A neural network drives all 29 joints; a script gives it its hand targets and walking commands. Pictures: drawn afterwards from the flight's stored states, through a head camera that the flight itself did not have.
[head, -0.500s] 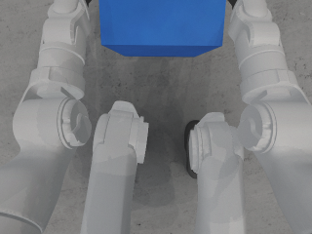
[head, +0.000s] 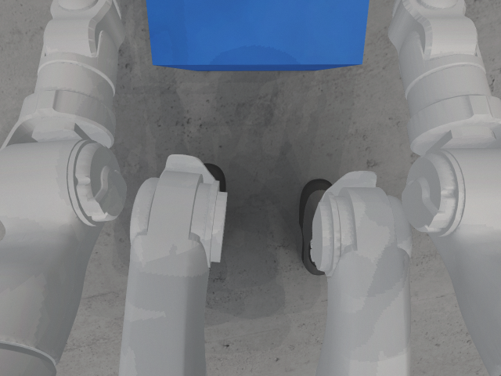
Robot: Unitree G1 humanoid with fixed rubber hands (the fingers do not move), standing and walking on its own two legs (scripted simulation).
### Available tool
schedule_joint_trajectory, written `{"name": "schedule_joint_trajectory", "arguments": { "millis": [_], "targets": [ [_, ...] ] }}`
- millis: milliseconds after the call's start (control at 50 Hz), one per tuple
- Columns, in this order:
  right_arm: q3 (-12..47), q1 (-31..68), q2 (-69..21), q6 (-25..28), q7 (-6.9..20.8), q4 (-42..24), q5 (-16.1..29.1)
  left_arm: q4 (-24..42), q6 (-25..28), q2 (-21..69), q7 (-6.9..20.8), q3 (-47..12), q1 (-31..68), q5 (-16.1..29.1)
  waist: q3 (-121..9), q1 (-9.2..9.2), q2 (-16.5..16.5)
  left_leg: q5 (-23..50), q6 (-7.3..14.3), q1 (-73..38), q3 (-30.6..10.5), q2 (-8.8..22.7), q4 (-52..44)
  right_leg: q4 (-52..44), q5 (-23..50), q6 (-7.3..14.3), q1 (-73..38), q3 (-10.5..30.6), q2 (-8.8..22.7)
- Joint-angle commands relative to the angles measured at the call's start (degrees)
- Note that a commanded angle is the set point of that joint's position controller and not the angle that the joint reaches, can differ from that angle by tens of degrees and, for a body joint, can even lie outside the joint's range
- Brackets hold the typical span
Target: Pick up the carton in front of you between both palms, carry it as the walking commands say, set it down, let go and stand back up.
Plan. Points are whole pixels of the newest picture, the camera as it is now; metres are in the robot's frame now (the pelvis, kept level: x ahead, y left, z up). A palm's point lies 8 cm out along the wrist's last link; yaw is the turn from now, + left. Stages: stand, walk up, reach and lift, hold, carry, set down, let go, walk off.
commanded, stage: set down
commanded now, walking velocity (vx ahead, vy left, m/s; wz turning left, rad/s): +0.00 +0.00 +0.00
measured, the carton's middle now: out of the picture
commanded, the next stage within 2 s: let go in 1.18 s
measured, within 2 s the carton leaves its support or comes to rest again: neither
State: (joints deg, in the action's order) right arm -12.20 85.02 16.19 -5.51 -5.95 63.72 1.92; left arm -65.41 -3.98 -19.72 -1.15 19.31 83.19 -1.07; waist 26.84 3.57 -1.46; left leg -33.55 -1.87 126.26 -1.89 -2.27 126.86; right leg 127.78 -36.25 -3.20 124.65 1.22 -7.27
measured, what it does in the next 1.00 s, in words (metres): rises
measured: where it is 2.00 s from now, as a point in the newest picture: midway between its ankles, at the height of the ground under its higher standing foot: (260, 235)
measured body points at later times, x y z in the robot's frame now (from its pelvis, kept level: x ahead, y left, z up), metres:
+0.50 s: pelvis +0.00 +0.00 +0.06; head +0.34 +0.03 +0.35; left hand +0.54 +0.26 -0.06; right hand +0.58 -0.12 -0.06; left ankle +0.11 +0.12 -0.34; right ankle +0.10 -0.12 -0.34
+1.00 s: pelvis +0.02 +0.01 +0.19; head +0.35 +0.03 +0.50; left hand +0.55 +0.27 +0.09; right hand +0.58 -0.13 +0.08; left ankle +0.11 +0.12 -0.34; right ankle +0.10 -0.12 -0.34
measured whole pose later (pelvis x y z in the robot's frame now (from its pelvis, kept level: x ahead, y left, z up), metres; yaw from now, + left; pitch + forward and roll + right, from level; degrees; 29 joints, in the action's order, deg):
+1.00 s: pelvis +0.02 +0.01 +0.19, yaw +1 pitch +47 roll -2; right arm -13.9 68.1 14.3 -11.8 -5.8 47.7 2.5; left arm -49.4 -10.7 -19.7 0.6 17.0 67.2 3.3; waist -2.1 2.4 -1.3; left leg -24.7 -0.5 108.1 -2.4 -2.5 85.6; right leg 86.3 -27.6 -1.7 106.0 2.0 -3.8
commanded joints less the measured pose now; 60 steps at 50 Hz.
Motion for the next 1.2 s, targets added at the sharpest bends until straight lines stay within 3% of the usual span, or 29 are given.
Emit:
{"name": "schedule_joint_trajectory", "arguments": {
  "millis": [0, 100, 180, 280, 420, 540, 780, 1180],
  "targets": [
    [4.90, 15.25, 7.98, 2.44, -1.18, -6.09, 6.05, 5.06, 3.46, -12.36, -1.93, -4.52, 15.67, 6.65, -66.96, 3.08, -0.95, 24.46, 0.58, -30.11, 2.47, 0.97, -7.47, -8.02, 20.95, -0.42, -24.59, -2.60, 2.47],
    [9.18, 14.65, 8.16, 2.69, -1.11, -9.26, 10.57, 6.29, 3.40, -12.30, -1.19, -10.29, 14.65, 13.68, -76.23, 2.04, -0.66, 29.42, 0.74, -36.26, 2.38, 1.41, -7.12, -7.45, 23.55, 0.05, -27.15, -3.44, 3.30],
    [8.33, 12.46, 9.16, 1.60, -1.87, -12.18, 10.22, 8.39, 2.07, -13.29, -1.74, -10.52, 11.99, 15.02, -84.12, 1.57, -1.04, 28.91, 0.52, -40.44, 3.39, 0.98, -8.95, -9.05, 22.47, 0.31, -30.93, -4.74, 3.22],
    [5.39, 10.65, 9.45, -1.08, -3.18, -18.93, 8.40, 16.15, -0.81, -13.67, -2.88, -8.61, 10.34, 12.67, -94.86, 1.38, 0.74, 27.51, 0.69, -47.66, 5.09, -0.18, -13.75, -13.94, 20.54, 1.08, -33.66, -6.22, 1.90],
    [0.32, 5.45, 6.31, -2.95, -2.15, -13.10, 4.03, 14.05, -3.07, -8.54, -2.10, -5.87, 6.88, 7.99, -79.04, 0.13, 2.49, 19.54, 0.20, -38.92, 4.59, -0.36, -21.88, -22.28, 13.28, 1.61, -24.74, -5.67, 1.75],
    [-1.28, 4.69, 5.28, -2.51, -1.22, -12.97, 1.92, 14.09, -2.90, -7.57, -1.17, -4.02, 5.35, 5.88, -81.39, 0.51, 2.02, 20.71, -0.10, -40.30, 4.63, -0.51, -27.44, -27.78, 14.80, 1.20, -26.98, -5.41, 1.60],
    [-0.76, 1.52, 5.31, -5.28, -1.11, -22.82, 1.75, 22.63, -5.84, -9.20, 0.38, -2.62, 1.42, 5.78, -94.86, 0.82, 0.51, 29.27, -0.10, -53.63, 5.52, -1.80, -38.86, -39.44, 22.49, 0.77, -42.09, -5.68, 0.84],
    [-4.49, -8.51, 1.42, -3.03, 2.08, -20.63, -3.00, 20.19, -3.32, -4.87, 3.34, 0.99, -7.26, 0.28, -85.33, -0.19, 1.30, 34.58, -0.23, -67.98, 3.39, -1.08, -62.25, -63.90, 27.87, 0.02, -54.56, -3.48, 2.15]
  ]
}}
